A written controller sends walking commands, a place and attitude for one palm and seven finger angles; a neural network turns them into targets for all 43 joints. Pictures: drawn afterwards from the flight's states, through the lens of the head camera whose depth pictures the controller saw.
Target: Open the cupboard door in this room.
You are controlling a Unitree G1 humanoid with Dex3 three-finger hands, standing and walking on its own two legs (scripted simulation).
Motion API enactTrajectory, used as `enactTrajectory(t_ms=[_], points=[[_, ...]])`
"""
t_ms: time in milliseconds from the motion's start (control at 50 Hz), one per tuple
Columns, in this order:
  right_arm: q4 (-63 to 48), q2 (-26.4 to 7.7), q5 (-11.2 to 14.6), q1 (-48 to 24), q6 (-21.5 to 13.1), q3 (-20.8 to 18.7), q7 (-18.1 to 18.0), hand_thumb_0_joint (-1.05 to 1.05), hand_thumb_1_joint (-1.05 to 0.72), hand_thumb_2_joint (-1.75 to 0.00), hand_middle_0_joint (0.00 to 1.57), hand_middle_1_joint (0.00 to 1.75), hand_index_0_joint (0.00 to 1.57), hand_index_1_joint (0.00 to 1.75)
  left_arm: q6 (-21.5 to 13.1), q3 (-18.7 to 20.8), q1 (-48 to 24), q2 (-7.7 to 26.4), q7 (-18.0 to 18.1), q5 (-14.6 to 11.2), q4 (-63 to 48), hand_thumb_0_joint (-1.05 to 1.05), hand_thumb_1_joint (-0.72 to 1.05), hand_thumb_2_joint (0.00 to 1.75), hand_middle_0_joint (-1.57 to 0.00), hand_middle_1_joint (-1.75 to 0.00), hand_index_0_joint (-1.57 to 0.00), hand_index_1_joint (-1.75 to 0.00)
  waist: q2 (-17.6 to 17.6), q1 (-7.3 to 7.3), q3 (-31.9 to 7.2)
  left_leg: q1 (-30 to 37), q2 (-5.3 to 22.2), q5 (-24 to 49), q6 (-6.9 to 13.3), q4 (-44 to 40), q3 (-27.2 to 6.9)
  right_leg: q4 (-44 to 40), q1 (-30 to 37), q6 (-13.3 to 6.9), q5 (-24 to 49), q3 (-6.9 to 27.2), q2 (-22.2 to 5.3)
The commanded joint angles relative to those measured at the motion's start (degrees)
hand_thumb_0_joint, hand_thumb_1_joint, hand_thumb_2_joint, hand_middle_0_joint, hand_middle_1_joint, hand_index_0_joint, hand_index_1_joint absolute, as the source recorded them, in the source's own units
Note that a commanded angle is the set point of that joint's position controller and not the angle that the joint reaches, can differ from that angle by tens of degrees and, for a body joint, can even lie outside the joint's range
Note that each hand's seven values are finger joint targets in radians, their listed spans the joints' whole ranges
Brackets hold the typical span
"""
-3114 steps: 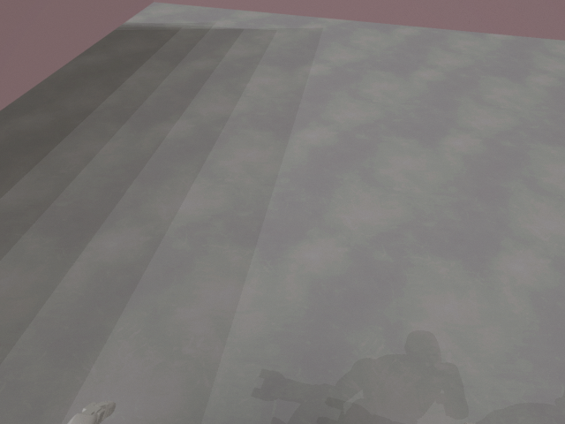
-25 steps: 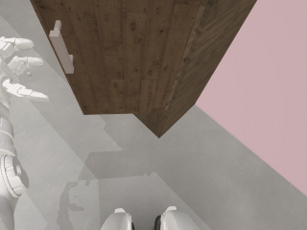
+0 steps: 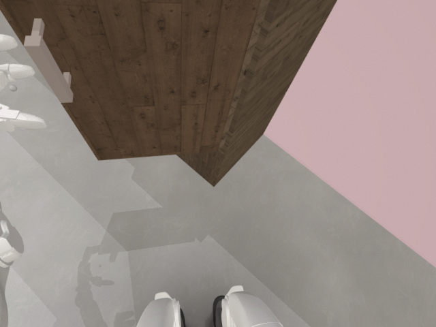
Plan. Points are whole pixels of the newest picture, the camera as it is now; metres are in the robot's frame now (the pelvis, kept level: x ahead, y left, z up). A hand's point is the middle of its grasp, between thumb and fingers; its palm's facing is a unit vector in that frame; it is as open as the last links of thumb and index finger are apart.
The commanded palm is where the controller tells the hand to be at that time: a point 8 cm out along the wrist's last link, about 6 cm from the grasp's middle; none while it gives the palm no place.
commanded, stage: move the hooked fingers beside the handle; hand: left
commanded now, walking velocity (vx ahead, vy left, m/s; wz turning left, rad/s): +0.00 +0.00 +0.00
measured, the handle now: (53, 64) +0.55 +0.24 +0.08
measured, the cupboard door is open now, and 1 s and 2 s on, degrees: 49 49 49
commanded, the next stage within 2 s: slide the fingers in behind the handle in 0.60 s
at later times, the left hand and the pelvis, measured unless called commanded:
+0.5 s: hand out of the picture +0.48 +0.31 +0.08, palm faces +0.08 -1.00 -0.01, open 14.0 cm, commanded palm +0.47 +0.33 +0.08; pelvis +0.00 +0.00 +0.00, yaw +1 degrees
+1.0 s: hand (14, 97) +0.48 +0.29 +0.08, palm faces +0.04 -1.00 +0.00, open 14.0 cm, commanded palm +0.47 +0.31 +0.07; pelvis -0.01 +0.01 +0.00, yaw +1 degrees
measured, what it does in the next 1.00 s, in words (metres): stands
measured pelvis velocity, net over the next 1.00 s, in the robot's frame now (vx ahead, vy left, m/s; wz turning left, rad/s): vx -0.01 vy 0.01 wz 0.02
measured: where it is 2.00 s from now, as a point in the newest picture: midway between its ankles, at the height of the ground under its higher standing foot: outside the picture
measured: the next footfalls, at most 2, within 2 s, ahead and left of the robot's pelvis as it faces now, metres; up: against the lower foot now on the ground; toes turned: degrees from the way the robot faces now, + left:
none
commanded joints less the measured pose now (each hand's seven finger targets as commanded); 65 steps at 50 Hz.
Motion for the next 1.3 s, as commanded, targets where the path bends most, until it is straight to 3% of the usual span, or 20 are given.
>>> enactTrajectory(t_ms=[0,100,160,220,280,300,380,420,500,580,620,680,740,780,840,920,1080,1160,1260,1280], points=[[-2.9,-11.7,-0.1,10.0,-0.7,-4.2,-1.3,0.00,-0.90,-0.90,0.20,0.30,0.20,0.30,-3.1,3.7,-22.2,21.8,0.5,-1.3,-12.4,0.00,-0.50,0.30,-0.30,-1.20,-0.30,-1.20,8.3,1.21,-26.5,20.3,1.1,30.9,-2.6,-4.8,-6.4,-2.7,12.5,-0.3,19.7,2.7,0.4],[-2.6,-11.5,-0.3,9.8,-1.3,-4.7,-1.1,0.00,-0.90,-0.90,0.20,0.30,0.20,0.30,-5.8,4.6,-21.6,22.7,0.8,-1.0,-15.4,0.00,-0.50,0.30,-0.30,-1.20,-0.30,-1.20,12.4,1.48,-29.1,25.3,1.5,35.2,-3.3,-4.2,-6.7,-2.5,11.5,-0.5,20.5,2.8,0.7],[-1.9,-11.4,0.1,9.4,-1.0,-4.4,-1.0,0.00,-0.90,-0.90,0.20,0.30,0.20,0.30,-4.9,1.8,-20.3,19.0,-1.4,-1.9,-12.4,0.00,-0.50,0.30,-0.30,-1.20,-0.30,-1.20,12.8,0.71,-27.0,25.8,1.6,34.2,-3.2,-4.3,-6.5,-3.3,9.6,-0.2,19.5,2.7,0.8],[-1.9,-11.4,0.6,9.1,-0.5,-4.1,-1.3,0.00,-0.90,-0.90,0.20,0.30,0.20,0.30,-3.1,-1.7,-18.9,14.6,-3.6,-3.0,-9.1,0.00,-0.50,0.30,-0.30,-1.20,-0.30,-1.20,11.1,0.17,-24.5,26.3,1.7,33.9,-3.2,-4.5,-7.0,-3.7,6.9,-0.2,17.7,2.0,0.8],[-2.4,-11.8,0.6,8.8,-0.6,-3.9,-1.6,0.00,-0.90,-0.90,0.20,0.30,0.20,0.30,-2.0,-0.4,-19.0,16.9,-3.6,-2.8,-7.5,0.00,-0.50,0.30,-0.30,-1.20,-0.30,-1.20,8.1,0.19,-23.2,21.3,1.2,29.3,-2.5,-4.6,-6.6,-3.3,8.7,-0.1,17.6,2.3,0.5],[-2.3,-11.8,0.6,8.8,-0.6,-3.8,-1.8,0.00,-0.90,-0.90,0.20,0.30,0.20,0.30,-2.5,-0.9,-21.1,16.3,-3.4,-3.2,-8.7,0.00,-0.50,0.30,-0.30,-1.20,-0.30,-1.20,9.1,-0.08,-23.3,22.1,1.1,30.6,-2.7,-4.4,-6.8,-2.9,8.0,-0.4,18.0,2.2,0.5],[-2.0,-11.7,0.0,8.7,-1.1,-4.2,-1.6,0.00,-0.90,-0.90,0.20,0.30,0.20,0.30,-5.3,0.5,-24.8,18.4,-1.4,-2.4,-13.7,0.00,-0.50,0.30,-0.30,-1.20,-0.30,-1.20,12.4,0.29,-27.3,26.5,1.6,32.9,-4.0,-3.8,-8.1,-2.1,5.5,-0.5,15.8,1.9,0.5],[-1.6,-11.7,-0.4,9.0,-1.3,-4.6,-1.3,0.00,-0.90,-0.90,0.20,0.30,0.20,0.30,-7.1,2.0,-26.2,19.5,-0.7,-2.7,-17.8,0.00,-0.50,0.30,-0.30,-1.20,-0.30,-1.20,16.1,1.04,-32.8,32.4,2.2,39.1,-5.3,-3.2,-9.2,-1.5,4.6,-0.6,16.5,1.7,0.7],[-1.3,-11.3,0.0,8.7,-0.9,-4.2,-0.9,0.00,-0.90,-0.90,0.20,0.30,0.20,0.30,-5.7,-0.9,-23.5,14.6,-0.7,-3.1,-14.2,0.00,-0.50,0.30,-0.30,-1.20,-0.30,-1.20,14.8,0.74,-29.6,33.5,2.5,40.8,-5.7,-3.7,-9.9,-2.2,2.6,-0.6,15.0,0.9,0.9],[-2.3,-11.6,0.4,8.6,-0.4,-3.8,-1.3,0.00,-0.90,-0.90,0.20,0.30,0.20,0.30,-1.6,-0.8,-20.0,16.4,-0.3,-1.3,-7.8,0.00,-0.50,0.30,-0.30,-1.20,-0.30,-1.20,9.6,0.79,-23.6,24.5,1.6,31.2,-4.1,-5.1,-8.6,-2.9,5.4,-0.3,14.0,1.0,0.6],[-2.7,-11.7,0.2,8.4,-0.5,-3.7,-1.4,0.00,-0.90,-0.90,0.20,0.30,0.20,0.30,-2.3,-0.1,-20.4,17.5,0.1,-1.1,-9.3,0.00,-0.50,0.30,-0.30,-1.20,-0.30,-1.20,10.8,1.33,-24.2,25.1,1.7,32.3,-4.5,-5.1,-8.6,-2.5,5.3,-0.5,14.2,1.0,0.5],[-2.6,-11.8,-0.1,8.5,-0.9,-3.9,-1.2,0.00,-0.90,-0.90,0.20,0.30,0.20,0.30,-4.8,0.0,-24.0,17.8,0.8,-1.2,-12.5,0.00,-0.50,0.30,-0.30,-1.20,-0.30,-1.20,11.6,0.47,-25.0,26.5,2.0,30.2,-4.9,-5.0,-9.3,-2.4,3.3,-0.6,11.8,1.0,0.7],[-1.8,-11.9,-0.2,8.6,-1.4,-4.0,-1.1,0.00,-0.90,-0.90,0.20,0.30,0.20,0.30,-6.8,-1.2,-25.3,14.9,0.4,-2.6,-12.9,0.00,-0.50,0.30,-0.30,-1.20,-0.30,-1.20,11.2,-0.45,-26.5,28.4,2.3,30.6,-5.2,-4.7,-10.2,-2.0,2.0,-0.6,11.2,0.8,0.8],[-1.3,-12.1,-0.2,8.6,-1.5,-4.1,-1.2,0.00,-0.90,-0.90,0.20,0.30,0.20,0.30,-6.5,-1.5,-24.9,14.3,0.0,-2.6,-11.2,0.00,-0.50,0.30,-0.30,-1.20,-0.30,-1.20,10.9,-0.54,-25.5,27.4,2.3,27.5,-5.1,-4.9,-10.3,-2.0,1.2,-0.7,9.6,0.8,0.6],[-0.9,-11.9,-0.1,9.1,-1.2,-3.9,-1.1,0.00,-0.90,-0.90,0.20,0.30,0.20,0.30,-5.1,-3.1,-24.7,12.2,-0.4,-2.6,-10.6,0.00,-0.50,0.30,-0.30,-1.20,-0.30,-1.20,13.3,-0.02,-26.0,30.1,2.4,30.3,-5.7,-5.3,-11.1,-2.0,-0.4,-0.7,9.5,0.3,0.5],[-1.1,-11.5,-0.3,9.6,-0.9,-4.1,-0.9,0.00,-0.90,-0.90,0.20,0.30,0.20,0.30,-4.6,-2.1,-24.5,12.9,1.2,-2.2,-13.6,0.00,-0.50,0.30,-0.30,-1.20,-0.30,-1.20,14.2,1.07,-28.1,31.8,2.5,34.7,-6.1,-5.0,-11.3,-2.0,0.2,-0.7,10.7,0.2,0.5],[-1.4,-11.2,-0.5,9.0,-1.0,-4.2,-0.3,0.00,-0.90,-0.90,0.20,0.30,0.20,0.30,-5.7,-1.8,-23.7,11.8,5.0,-1.4,-13.5,0.00,-0.50,0.30,-0.30,-1.20,-0.30,-1.20,10.8,0.71,-25.6,27.5,2.0,30.1,-5.1,-5.2,-9.8,-2.1,3.3,-0.7,11.3,0.6,0.6],[-2.0,-11.0,-0.4,8.9,-1.0,-4.2,-0.1,0.00,-0.90,-0.90,0.20,0.30,0.20,0.30,-5.8,-1.4,-21.7,12.1,5.0,-1.5,-14.8,0.00,-0.50,0.30,-0.30,-1.20,-0.30,-1.20,11.1,1.63,-28.0,27.5,1.7,32.8,-4.9,-4.8,-8.8,-2.0,6.4,-0.5,14.4,1.1,0.6],[-2.3,-10.6,0.0,8.2,-0.7,-4.3,-0.1,0.00,-0.90,-0.90,0.20,0.30,0.20,0.30,-5.8,-2.0,-20.7,10.5,4.1,-2.5,-15.3,0.00,-0.50,0.30,-0.30,-1.20,-0.30,-1.20,9.7,1.61,-27.2,25.9,1.5,31.8,-4.1,-4.7,-7.9,-2.2,8.2,-0.5,16.1,1.6,0.7],[-2.4,-10.3,0.2,8.0,-0.7,-4.3,0.0,0.00,-0.90,-0.90,0.20,0.30,0.20,0.30,-5.8,-3.5,-20.9,8.3,4.0,-2.9,-15.8,0.00,-0.50,0.30,-0.30,-1.20,-0.30,-1.20,9.6,1.04,-27.0,26.4,1.5,31.5,-3.9,-4.8,-7.7,-2.4,7.9,-0.4,16.4,1.6,0.7]])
